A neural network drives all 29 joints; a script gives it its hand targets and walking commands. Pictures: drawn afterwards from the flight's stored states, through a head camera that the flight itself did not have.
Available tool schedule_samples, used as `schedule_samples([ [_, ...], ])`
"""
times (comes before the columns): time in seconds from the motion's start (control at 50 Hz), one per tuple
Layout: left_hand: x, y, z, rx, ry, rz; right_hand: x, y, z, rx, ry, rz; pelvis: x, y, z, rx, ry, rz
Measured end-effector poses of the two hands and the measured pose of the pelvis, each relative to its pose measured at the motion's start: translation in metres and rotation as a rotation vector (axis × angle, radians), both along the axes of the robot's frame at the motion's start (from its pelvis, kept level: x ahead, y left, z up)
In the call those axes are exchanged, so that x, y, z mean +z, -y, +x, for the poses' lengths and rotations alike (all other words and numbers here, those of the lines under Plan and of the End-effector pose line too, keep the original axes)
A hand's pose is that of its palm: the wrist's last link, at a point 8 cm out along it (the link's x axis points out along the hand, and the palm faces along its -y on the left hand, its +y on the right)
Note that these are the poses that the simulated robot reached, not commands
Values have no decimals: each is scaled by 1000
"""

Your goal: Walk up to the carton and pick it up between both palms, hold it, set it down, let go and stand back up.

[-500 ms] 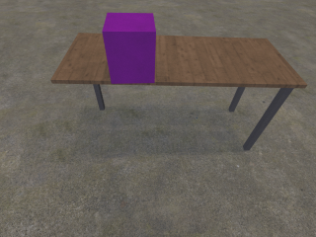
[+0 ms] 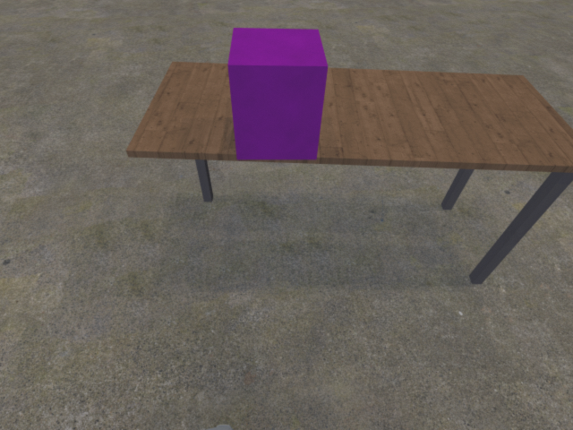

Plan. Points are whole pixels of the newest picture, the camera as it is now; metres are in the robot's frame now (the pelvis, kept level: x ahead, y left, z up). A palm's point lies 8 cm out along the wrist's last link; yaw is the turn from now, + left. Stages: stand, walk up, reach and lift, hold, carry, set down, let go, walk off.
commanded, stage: walk up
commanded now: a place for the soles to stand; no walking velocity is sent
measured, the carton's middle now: (276, 96) +0.88 +0.05 +0.01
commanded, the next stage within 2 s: none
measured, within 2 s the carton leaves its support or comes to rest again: neither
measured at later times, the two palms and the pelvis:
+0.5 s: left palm (118, 350) +0.28 +0.30 -0.14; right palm out of the picture +0.05 -0.13 -0.11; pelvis +0.19 +0.07 +0.00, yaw -2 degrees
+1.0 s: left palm (136, 301) +0.37 +0.29 -0.12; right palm (378, 264) +0.47 -0.18 -0.13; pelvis +0.40 +0.05 +0.00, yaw -1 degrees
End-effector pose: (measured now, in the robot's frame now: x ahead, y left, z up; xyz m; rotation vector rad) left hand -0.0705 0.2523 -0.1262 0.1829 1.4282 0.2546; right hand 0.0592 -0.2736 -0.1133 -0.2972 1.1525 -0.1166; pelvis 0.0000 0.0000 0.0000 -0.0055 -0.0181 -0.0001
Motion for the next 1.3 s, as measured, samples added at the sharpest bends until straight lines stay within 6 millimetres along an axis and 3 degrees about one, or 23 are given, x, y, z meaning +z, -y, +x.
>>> schedule_samples([
  [0.08, -31, -45, 39, -45, 14, -10, -12, -37, 28, -31, 55, -22, -23, -35, 29, -5, 8, -7],
  [0.14, -42, -63, 96, -127, 76, -33, -17, -63, 18, -120, 53, -16, -27, -52, 48, -51, 33, -2],
  [0.28, 3, -69, 245, -268, 332, -77, 5, -109, -31, -254, -134, 19, 6, -75, 98, -41, 54, -60],
  [0.32, 7, -71, 271, -281, 353, -77, 6, -123, -40, -264, -210, 41, 8, -78, 111, -34, 51, -51],
  [0.38, 3, -71, 294, -282, 326, -82, 7, -139, -43, -287, -297, 75, 7, -79, 135, -40, 37, -33],
  [0.48, -9, -54, 336, -283, 266, -105, 7, -147, -13, -288, -350, 90, 1, -74, 181, -32, -1, -6],
  [0.62, -23, -7, 450, -345, 334, -109, -21, -128, 52, -261, -401, 93, -23, -58, 254, -33, -11, -2],
  [0.66, -22, -2, 472, -336, 358, -93, -31, -119, 78, -247, -401, 98, -27, -53, 274, -31, 5, -31],
  [0.74, -12, -18, 477, -190, 362, -30, -29, -97, 157, -196, -311, 101, -17, -39, 314, -15, 44, 29],
  [0.84, 11, -35, 448, -79, 255, 21, -12, -65, 289, -88, -72, 73, 5, -38, 356, -24, 63, 65],
  [0.9, 15, -35, 427, -63, 130, 13, -10, -64, 353, -64, 44, 77, 6, -44, 374, -30, 60, 54],
  [0.96, 12, -36, 425, -51, 54, -4, -13, -80, 394, -59, 86, 86, 4, -49, 389, -15, 42, 38],
  [1.04, -11, -41, 452, -59, 51, -33, -25, -105, 429, -26, 71, 73, -11, -55, 404, -17, 30, -1],
  [1.1, -34, -48, 482, -66, 83, -48, -30, -116, 440, -2, 31, 51, -22, -55, 412, 9, 26, 18],
  [1.16, -40, -47, 508, -74, 132, -59, -24, -108, 445, -23, 33, 21, -22, -57, 411, 14, 33, -13],
  [1.3, -25, -48, 542, -138, 230, -64, 7, -81, 450, -84, 134, -43, -11, -58, 399, 4, 14, -63],
])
